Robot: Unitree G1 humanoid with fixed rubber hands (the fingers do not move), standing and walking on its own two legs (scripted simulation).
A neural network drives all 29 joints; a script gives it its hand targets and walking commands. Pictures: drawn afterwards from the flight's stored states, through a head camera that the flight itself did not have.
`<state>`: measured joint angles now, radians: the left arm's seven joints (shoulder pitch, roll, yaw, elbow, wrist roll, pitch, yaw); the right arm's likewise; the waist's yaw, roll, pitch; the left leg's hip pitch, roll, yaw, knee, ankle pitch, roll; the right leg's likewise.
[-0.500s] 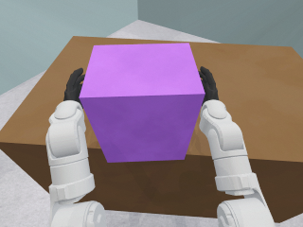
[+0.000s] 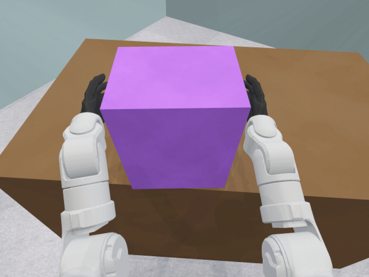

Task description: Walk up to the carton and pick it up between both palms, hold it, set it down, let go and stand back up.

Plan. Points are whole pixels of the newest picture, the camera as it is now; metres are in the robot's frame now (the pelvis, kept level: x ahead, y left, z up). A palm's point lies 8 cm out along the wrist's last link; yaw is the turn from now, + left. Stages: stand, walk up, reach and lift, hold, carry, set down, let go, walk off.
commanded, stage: set down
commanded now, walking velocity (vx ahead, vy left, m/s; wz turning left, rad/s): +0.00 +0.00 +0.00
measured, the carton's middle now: (177, 125) +0.40 +0.01 +0.12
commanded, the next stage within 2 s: none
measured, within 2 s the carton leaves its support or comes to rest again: rests again in 0.98 s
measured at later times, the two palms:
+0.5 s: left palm (95, 115) +0.38 +0.17 +0.17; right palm (250, 115) +0.39 -0.14 +0.16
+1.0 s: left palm (97, 125) +0.38 +0.17 +0.14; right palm (246, 124) +0.39 -0.14 +0.13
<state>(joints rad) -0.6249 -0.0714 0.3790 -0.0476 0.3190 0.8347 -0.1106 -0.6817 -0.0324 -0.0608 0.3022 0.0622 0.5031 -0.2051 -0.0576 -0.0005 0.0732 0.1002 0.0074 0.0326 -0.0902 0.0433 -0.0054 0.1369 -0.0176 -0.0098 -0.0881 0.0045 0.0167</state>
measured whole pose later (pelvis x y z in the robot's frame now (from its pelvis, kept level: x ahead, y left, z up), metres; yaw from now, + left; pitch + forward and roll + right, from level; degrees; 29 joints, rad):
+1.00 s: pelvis -0.01 +0.00 +0.00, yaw +3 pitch +4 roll +0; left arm -0.69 -0.07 0.43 0.46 0.30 0.39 -0.07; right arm -0.71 0.06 -0.33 0.60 -0.22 0.28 -0.09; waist -0.03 0.01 -0.08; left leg -0.07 0.00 -0.01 -0.09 0.09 0.00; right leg -0.02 -0.02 -0.05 -0.09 0.03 0.02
